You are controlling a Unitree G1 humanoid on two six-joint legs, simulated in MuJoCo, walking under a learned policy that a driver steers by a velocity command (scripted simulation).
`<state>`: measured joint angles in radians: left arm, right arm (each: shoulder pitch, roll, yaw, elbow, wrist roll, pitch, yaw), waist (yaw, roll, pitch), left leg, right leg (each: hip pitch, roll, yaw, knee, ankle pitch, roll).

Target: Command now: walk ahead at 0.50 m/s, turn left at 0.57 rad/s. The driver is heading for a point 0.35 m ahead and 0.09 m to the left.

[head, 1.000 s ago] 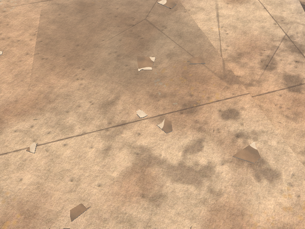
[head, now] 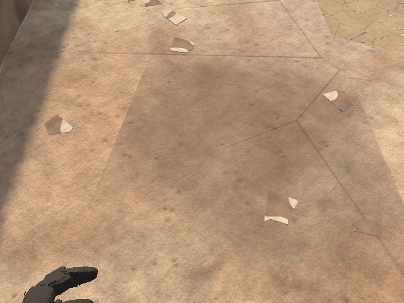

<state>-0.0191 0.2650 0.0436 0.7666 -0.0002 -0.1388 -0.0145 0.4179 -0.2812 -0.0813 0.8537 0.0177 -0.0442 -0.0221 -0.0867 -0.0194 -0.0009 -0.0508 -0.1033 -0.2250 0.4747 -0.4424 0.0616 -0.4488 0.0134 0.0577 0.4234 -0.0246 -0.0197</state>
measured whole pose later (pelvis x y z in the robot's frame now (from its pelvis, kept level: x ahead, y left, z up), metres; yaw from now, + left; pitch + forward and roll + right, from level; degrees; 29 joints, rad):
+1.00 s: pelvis +0.33 +0.03 +0.01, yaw +15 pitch -1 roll +1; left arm 0.21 0.22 0.02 0.94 0.01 -0.02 0.02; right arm 0.19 -0.22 -0.04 0.85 -0.02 0.00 -0.02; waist 0.00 0.01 0.01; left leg -0.29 -0.01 0.01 0.50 -0.20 0.00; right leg -0.24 -0.04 -0.01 0.55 -0.30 0.02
